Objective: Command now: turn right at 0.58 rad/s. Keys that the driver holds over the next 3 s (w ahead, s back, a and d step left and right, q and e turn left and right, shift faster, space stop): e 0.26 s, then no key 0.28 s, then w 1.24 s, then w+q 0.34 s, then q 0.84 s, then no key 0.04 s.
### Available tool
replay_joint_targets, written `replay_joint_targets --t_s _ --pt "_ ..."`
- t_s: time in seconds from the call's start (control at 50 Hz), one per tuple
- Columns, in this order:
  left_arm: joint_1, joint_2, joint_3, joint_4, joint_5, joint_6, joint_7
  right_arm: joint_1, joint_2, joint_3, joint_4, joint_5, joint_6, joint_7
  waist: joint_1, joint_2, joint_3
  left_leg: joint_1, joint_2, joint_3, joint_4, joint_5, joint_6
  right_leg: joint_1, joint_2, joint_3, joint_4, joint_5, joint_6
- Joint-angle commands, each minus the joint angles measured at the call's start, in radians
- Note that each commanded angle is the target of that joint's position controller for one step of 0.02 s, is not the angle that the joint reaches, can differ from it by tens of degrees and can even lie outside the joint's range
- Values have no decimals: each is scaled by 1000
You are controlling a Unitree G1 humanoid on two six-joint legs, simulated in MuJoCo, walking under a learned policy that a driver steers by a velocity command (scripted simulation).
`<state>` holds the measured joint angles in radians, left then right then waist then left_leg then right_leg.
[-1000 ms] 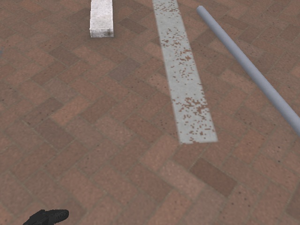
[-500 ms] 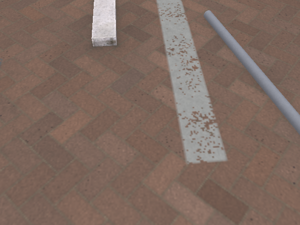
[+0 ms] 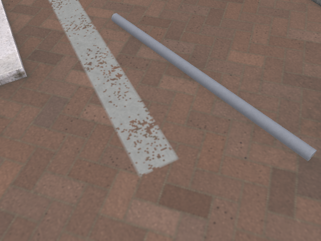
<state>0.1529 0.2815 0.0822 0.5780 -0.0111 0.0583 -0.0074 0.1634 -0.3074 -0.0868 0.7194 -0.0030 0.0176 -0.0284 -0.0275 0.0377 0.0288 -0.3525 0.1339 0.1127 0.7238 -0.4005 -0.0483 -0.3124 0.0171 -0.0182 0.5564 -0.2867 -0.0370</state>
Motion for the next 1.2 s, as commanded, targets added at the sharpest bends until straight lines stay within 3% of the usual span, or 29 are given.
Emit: replay_joint_targets --t_s 0.02,0.04,0.06,0.08,0.22,0.34,0.4,0.42,0.44,0.46,0.48,0.5,0.56,0.6,0.66,0.72,0.74,0.76,0.78,0.8,0.82,0.84,0.9,0.98,1.08,1.12,1.16,1.18,1.2 --pt "123 225 63 -61 38 -43 5 -92 -104 -23 -116 -13 -23 -5 104 -235 -188 -369 -93 -149 485 -260 -34 314 -387 491 -199 637 -336" --pt "79 198 49 -49 33 -54 7 -96 -113 -29 -110 1 -20 -7 69 -197 -147 -371 -80 -172 500 -173 -21 278 -320 401 -194 569 -273" --pt "25 179 45 -52 15 -55 14 -75 -105 -32 -89 -5 -16 -16 42 -145 -133 -369 -72 -181 466 -93 -21 252 -261 351 -189 491 -216" --pt "-12 158 36 -56 -2 -51 19 -61 -112 -35 -85 -12 -12 -22 27 -159 -122 -356 -75 -182 446 -40 -27 224 -238 331 -190 492 -194" --pt "-6 174 37 -48 5 -39 40 -60 -60 -17 -86 -4 -19 -10 32 -176 -135 -234 -131 -186 200 66 -44 165 -184 372 -193 324 -194" --pt "-18 169 29 -45 10 -27 27 -52 -67 -14 -90 7 -33 14 51 -201 -133 -73 -146 -176 10 21 -17 104 -185 463 -154 289 -195" --pt "-45 140 13 -40 0 -21 27 1 -45 -8 -83 4 -47 30 4 -188 -131 90 -149 -150 -261 183 21 71 -143 462 -101 310 -146" --pt "-11 114 5 -31 3 -24 30 11 -64 -10 -86 -11 -51 31 7 -147 -135 182 -94 -193 -331 303 46 23 -106 438 -73 213 -94" --pt "37 69 -8 -27 23 -29 31 19 -125 -16 -103 -33 -49 26 41 34 -157 265 86 -365 -373 475 109 -55 -10 324 92 -7 -25" --pt "29 93 4 -47 12 -36 34 -16 -135 -13 -86 -52 -50 27 82 249 -96 151 208 -537 -407 534 272 -119 77 199 147 -249 27" --pt "13 161 22 -32 23 -39 39 -58 -77 1 -113 -42 -56 25 48 194 -85 123 226 -546 -432 501 329 -103 34 195 293 -311 73" --pt "-2 180 35 -24 12 -38 39 -59 -79 1 -109 -32 -57 20 39 160 -77 142 194 -509 -421 478 317 -135 37 181 386 -295 92" --pt "38 96 19 20 11 -19 38 -55 -77 5 -94 -2 -51 9 43 80 -88 182 112 -392 -405 381 255 -153 1 155 425 -209 131" --pt "10 39 -6 21 4 -25 25 -13 -85 1 -78 5 -33 10 7 136 -67 183 43 -348 -459 63 228 -126 0 55 281 -163 128" --pt "-35 63 -4 10 -9 -50 16 51 -131 -12 -69 9 -17 7 -29 170 -33 178 65 -387 -484 -72 250 -73 14 0 114 -205 90" --pt "58 55 -1 66 -6 -78 6 52 -130 -10 -61 35 -14 11 24 121 -19 80 49 -360 -451 -99 237 144 33 -38 -186 14 18" --pt "112 64 2 86 -3 -86 6 46 -102 -1 -63 31 -22 13 50 101 -41 -1 31 -338 -407 -87 204 268 9 -4 -190 31 -8" --pt "222 92 9 111 -4 -93 11 -7 -37 21 -84 17 -35 19 100 32 -73 -145 -20 -273 -249 -71 147 424 -98 132 -212 -27 -45" --pt "291 199 36 129 5 -96 10 -51 31 40 -134 8 -58 24 108 -223 -78 -337 -157 -80 12 -57 69 477 -270 428 -283 -249 -142" --pt "297 215 42 123 14 -109 4 -126 -54 20 -166 28 -77 22 149 -252 25 -458 -124 -126 167 -166 61 384 -390 625 -387 -333 -251" --pt "267 161 24 123 19 -124 8 -110 -98 2 -161 46 -87 27 121 -209 88 -535 -80 -170 274 -118 69 381 -386 614 -402 -360 -261" --pt "248 132 13 120 13 -135 10 -76 -94 0 -138 44 -94 35 103 -198 93 -568 -62 -176 315 -49 79 404 -345 548 -402 -329 -233" --pt "221 112 1 120 8 -135 12 -83 -68 5 -127 17 -110 56 88 -145 76 -552 -34 -151 269 146 69 396 -271 364 -422 -33 -181" --pt "235 126 0 138 4 -128 16 -155 -7 34 -138 18 -111 76 107 -150 65 -351 -69 -89 30 338 30 263 -197 177 -429 177 -154" --pt "283 173 12 179 -15 -129 14 -218 -44 31 -167 31 -111 89 104 -151 99 -228 -94 -94 -144 377 68 265 -257 167 -420 212 -139" --pt "276 190 18 188 -14 -123 15 -178 -73 20 -163 29 -112 88 67 -157 69 -156 -115 -83 -173 334 101 316 -273 156 -353 402 -119" --pt "270 187 15 192 -7 -113 19 35 -129 -13 -108 23 -104 69 -51 -144 -85 149 -172 -33 -189 309 153 287 -212 84 -74 753 -78" --pt "276 151 -1 176 12 -112 23 216 -172 -28 -72 22 -98 57 -129 -93 -222 453 -60 -155 -145 301 198 102 -171 62 197 597 -42" --pt "396 13 -39 144 5 -127 21 296 -282 -44 -53 -5 -97 58 -66 231 -390 756 216 -680 -283 -3 356 -245 18 45 615 -32 34"
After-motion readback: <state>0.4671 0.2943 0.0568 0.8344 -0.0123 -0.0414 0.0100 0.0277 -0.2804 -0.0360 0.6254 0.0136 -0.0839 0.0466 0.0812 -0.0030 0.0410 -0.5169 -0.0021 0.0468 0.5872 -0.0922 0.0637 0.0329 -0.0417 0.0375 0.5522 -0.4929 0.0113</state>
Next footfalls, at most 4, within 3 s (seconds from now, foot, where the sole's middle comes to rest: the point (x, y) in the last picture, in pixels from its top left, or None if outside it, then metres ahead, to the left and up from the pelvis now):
0.42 left None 0.07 0.11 -0.77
0.76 right None -0.02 -0.12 -0.77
1.18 left None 0.36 0.05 -0.77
1.72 right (232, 205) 0.60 -0.26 -0.77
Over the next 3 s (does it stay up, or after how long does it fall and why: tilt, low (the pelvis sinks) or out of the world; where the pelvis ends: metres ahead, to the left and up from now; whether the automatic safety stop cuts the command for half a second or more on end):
stays up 0.89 -0.18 0.01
